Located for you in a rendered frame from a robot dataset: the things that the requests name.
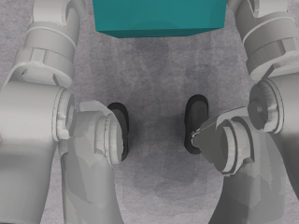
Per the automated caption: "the robot right upper arm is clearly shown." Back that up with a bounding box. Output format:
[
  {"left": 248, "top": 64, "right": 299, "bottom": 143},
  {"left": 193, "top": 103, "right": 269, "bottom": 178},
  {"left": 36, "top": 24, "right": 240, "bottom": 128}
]
[{"left": 247, "top": 72, "right": 299, "bottom": 201}]

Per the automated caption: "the right robot forearm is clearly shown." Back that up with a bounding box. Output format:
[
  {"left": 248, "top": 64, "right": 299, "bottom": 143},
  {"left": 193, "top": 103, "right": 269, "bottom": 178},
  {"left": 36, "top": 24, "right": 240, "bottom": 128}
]
[{"left": 226, "top": 0, "right": 299, "bottom": 81}]

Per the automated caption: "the left robot shin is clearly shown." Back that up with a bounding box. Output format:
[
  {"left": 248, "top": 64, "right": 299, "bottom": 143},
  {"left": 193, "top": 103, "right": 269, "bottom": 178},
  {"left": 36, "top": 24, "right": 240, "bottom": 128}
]
[{"left": 58, "top": 100, "right": 124, "bottom": 158}]

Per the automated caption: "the left robot forearm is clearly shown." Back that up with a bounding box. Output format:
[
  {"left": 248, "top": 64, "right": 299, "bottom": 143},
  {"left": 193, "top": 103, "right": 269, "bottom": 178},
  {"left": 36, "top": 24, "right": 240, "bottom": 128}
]
[{"left": 0, "top": 0, "right": 87, "bottom": 93}]

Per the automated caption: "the right robot shin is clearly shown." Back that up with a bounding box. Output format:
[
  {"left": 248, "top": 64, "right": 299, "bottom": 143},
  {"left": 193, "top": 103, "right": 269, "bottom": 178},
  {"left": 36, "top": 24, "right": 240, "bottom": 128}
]
[{"left": 191, "top": 105, "right": 283, "bottom": 164}]

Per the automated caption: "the robot shin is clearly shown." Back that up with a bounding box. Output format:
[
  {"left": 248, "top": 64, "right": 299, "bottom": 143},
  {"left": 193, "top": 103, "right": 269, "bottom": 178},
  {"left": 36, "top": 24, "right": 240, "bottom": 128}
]
[
  {"left": 191, "top": 105, "right": 283, "bottom": 164},
  {"left": 58, "top": 100, "right": 124, "bottom": 158}
]

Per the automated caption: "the robot left upper arm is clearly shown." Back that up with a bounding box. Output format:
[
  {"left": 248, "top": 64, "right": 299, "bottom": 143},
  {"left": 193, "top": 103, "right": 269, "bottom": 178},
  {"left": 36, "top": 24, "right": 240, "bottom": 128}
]
[{"left": 0, "top": 80, "right": 78, "bottom": 224}]

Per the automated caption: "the carton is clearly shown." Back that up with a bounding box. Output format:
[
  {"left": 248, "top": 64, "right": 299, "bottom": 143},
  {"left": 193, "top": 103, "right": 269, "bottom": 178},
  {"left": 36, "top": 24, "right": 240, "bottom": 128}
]
[{"left": 93, "top": 0, "right": 227, "bottom": 38}]

